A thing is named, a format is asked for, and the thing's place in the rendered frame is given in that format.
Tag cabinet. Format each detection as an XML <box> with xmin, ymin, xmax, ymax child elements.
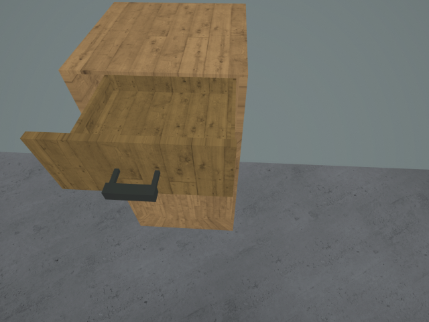
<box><xmin>58</xmin><ymin>2</ymin><xmax>248</xmax><ymax>231</ymax></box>

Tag drawer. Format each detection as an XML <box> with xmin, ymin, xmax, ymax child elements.
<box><xmin>20</xmin><ymin>75</ymin><xmax>237</xmax><ymax>197</ymax></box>

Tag handle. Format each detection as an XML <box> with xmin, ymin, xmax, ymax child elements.
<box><xmin>102</xmin><ymin>168</ymin><xmax>160</xmax><ymax>202</ymax></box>

